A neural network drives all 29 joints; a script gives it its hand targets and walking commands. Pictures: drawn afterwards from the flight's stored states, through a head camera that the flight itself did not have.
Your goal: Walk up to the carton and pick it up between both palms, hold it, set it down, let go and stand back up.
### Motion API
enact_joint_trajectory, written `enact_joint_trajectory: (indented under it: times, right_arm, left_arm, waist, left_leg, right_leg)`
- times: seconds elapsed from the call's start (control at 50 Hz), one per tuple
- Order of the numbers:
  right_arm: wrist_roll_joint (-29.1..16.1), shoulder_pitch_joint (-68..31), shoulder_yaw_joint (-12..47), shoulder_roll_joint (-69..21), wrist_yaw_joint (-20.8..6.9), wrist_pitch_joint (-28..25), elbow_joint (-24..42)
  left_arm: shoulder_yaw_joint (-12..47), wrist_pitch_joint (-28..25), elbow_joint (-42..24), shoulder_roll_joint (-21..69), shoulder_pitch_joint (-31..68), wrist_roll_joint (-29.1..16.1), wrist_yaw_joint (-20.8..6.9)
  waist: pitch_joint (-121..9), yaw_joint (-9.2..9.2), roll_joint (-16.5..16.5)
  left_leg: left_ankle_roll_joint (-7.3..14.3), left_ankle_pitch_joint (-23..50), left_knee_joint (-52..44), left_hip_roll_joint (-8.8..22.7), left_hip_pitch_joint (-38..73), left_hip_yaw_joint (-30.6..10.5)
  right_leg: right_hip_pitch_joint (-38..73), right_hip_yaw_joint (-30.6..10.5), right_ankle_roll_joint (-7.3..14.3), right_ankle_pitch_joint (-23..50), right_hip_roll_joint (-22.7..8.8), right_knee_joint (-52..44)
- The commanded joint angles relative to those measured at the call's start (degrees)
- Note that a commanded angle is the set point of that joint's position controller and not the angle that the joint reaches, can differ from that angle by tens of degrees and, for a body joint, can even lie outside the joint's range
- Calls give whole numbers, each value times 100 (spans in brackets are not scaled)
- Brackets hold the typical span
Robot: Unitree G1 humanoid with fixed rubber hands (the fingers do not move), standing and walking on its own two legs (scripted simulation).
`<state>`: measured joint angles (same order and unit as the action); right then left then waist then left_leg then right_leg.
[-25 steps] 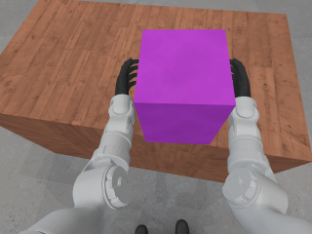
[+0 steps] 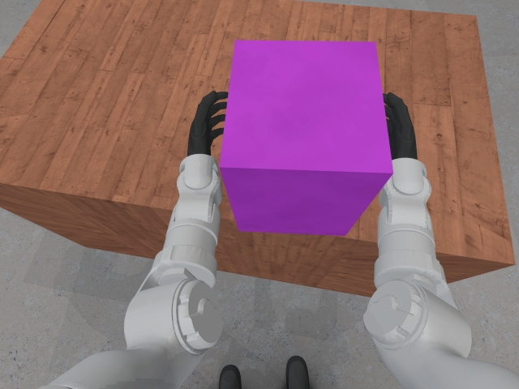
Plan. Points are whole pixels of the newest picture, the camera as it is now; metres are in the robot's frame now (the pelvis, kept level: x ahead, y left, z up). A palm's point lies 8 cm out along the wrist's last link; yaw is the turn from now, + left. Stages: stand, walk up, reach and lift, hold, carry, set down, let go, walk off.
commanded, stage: set down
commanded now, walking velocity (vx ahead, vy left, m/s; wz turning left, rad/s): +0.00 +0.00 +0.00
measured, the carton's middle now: (297, 150) +0.47 -0.08 -0.01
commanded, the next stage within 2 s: none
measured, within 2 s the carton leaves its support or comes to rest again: neither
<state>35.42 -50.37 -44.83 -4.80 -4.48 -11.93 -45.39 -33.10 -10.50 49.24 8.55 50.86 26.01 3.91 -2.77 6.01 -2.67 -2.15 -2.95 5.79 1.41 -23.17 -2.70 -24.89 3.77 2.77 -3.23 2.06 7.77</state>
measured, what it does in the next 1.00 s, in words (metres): stands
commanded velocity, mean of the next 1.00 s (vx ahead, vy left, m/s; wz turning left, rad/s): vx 0.00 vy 0.00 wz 0.00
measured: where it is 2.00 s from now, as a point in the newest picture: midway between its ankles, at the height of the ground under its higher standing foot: outside the picture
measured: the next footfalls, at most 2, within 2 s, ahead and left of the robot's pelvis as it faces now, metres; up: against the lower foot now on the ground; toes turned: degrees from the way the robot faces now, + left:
none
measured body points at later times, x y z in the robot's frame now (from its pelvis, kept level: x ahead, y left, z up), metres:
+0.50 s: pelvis +0.00 +0.01 -0.01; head +0.14 -0.02 +0.42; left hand +0.48 +0.07 +0.01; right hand +0.45 -0.23 +0.02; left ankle -0.03 +0.14 -0.75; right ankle -0.02 -0.08 -0.75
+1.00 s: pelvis -0.03 +0.02 -0.02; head +0.07 -0.01 +0.42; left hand +0.47 +0.07 +0.08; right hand +0.45 -0.25 +0.08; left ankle -0.03 +0.14 -0.75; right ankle -0.02 -0.08 -0.75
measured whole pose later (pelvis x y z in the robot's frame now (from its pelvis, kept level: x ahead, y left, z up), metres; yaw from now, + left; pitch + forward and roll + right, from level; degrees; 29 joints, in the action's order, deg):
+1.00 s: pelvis -0.03 +0.02 -0.02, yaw -7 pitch +31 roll -1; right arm -6.1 -63.3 -8.5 19.8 0.4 -7.6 -75.9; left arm -3.8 -0.6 63.9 -1.2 61.4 -3.5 14.2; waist -20.4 -2.9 -3.1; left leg -0.6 -7.2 19.9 2.5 -43.7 2.1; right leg -42.5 -0.6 1.6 0.6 3.1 11.0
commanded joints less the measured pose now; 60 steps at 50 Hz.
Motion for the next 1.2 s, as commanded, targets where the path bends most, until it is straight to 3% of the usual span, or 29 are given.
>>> enact_joint_trajectory:
  times: [0.0,0.16,0.26,0.32,0.38,0.44,0.48,0.6,0.72,0.8,0.84,0.88,0.94,0.98,1.04,1.1,1.18]
  right_arm:
    - [223,-1896,1066,-1832,-355,-33,-267]
    - [111,-1786,1165,-1653,-403,30,-199]
    - [-195,-1741,1254,-746,-226,25,-193]
    - [-926,-1879,1453,554,99,-103,-309]
    - [-2004,-2370,2223,914,479,-225,-716]
    - [-2613,-2717,2787,1249,575,-332,-1102]
    - [-2862,-2970,2961,1490,630,-429,-1283]
    - [-3545,-3414,3309,2397,672,-550,-1646]
    - [-3880,-3801,3485,3128,612,-390,-1644]
    - [-4011,-4149,3464,3481,540,-166,-1515]
    - [-4077,-4292,3466,3590,492,-11,-1591]
    - [-4162,-4486,3545,3664,478,157,-1793]
    - [-4273,-4794,3739,3610,502,396,-2082]
    - [-4445,-4914,3940,3476,529,490,-2327]
    - [-4896,-4905,4389,3244,532,607,-2836]
    - [-5356,-4807,4753,3217,505,774,-3346]
    - [-5520,-5014,4813,3489,448,1102,-3569]
  left_arm:
    - [1239,150,263,1885,1592,270,-460]
    - [1344,219,137,1833,1511,221,-487]
    - [1157,78,261,1006,1491,40,-304]
    - [1034,-182,358,-154,1603,-358,37]
    - [1445,-440,715,-613,2220,-1090,427]
    - [1613,-598,801,-830,2592,-1468,587]
    - [1647,-706,766,-1006,2841,-1570,675]
    - [2074,-620,706,-1242,3277,-1989,832]
    - [2443,-198,584,-1360,3359,-2369,911]
    - [2876,292,261,-1224,3461,-2680,1029]
    - [3053,546,194,-1198,3513,-2846,1069]
    - [3052,763,334,-1385,3667,-2974,1057]
    - [2795,896,678,-1860,4003,-3066,983]
    - [2665,784,987,-2115,4157,-3156,918]
    - [2687,527,1383,-2356,4329,-3322,791]
    - [2955,436,1675,-2566,4461,-3621,672]
    - [3458,642,1846,-2753,4791,-4046,670]
  waist:
    - [-3053,91,183]
    - [-3150,26,162]
    - [-3437,-98,275]
    - [-3914,-215,350]
    - [-4519,-377,388]
    - [-5161,-539,518]
    - [-5794,-621,556]
    - [-6934,-588,601]
    - [-7329,-520,780]
    - [-7414,-378,655]
    - [-7315,-398,637]
    - [-6862,-427,711]
    - [-5846,-479,1004]
    - [-5290,-503,1191]
    - [-5039,-597,1155]
    - [-4968,-623,786]
    - [-4512,-483,158]
  left_leg:
    - [180,1011,305,-159,1282,-14]
    - [168,1186,288,-179,1398,17]
    - [191,1286,315,-222,1088,137]
    - [242,1414,403,-260,605,282]
    - [379,1367,529,-334,-656,351]
    - [510,1363,463,-356,-1458,402]
    - [508,1547,539,-318,-1437,429]
    - [59,2624,1462,-171,153,521]
    - [-129,2851,1800,-31,641,414]
    - [-363,3566,2280,167,2260,280]
    - [-366,3645,2391,252,2534,204]
    - [-289,3290,2376,244,2183,186]
    - [29,1572,1910,73,627,243]
    - [352,364,1359,-23,-684,224]
    - [585,-247,867,-34,-2041,179]
    - [605,-311,686,48,-2299,124]
    - [282,-613,920,129,-907,197]
  right_leg:
    - [2058,183,-730,3511,-111,713]
    - [2079,143,-724,3760,-89,724]
    - [2116,-9,-708,4149,-45,892]
    - [2285,-215,-642,4598,-10,1147]
    - [2893,-527,-566,5341,-55,1588]
    - [3648,-693,-605,6011,-147,1870]
    - [3591,-686,-628,6156,-175,1849]
    - [1932,-458,-577,5494,7,1447]
    - [1362,-288,-569,4701,76,1198]
    - [-298,2,-642,3411,288,874]
    - [-815,34,-569,2801,281,653]
    - [-522,-22,-542,2742,220,697]
    - [876,-193,-668,2982,93,1141]
    - [2050,-467,-827,3194,1,1475]
    - [3470,-1092,-1000,3315,-184,1704]
    - [3912,-1363,-954,3241,-333,1742]
    - [2201,-804,-772,1960,-224,1506]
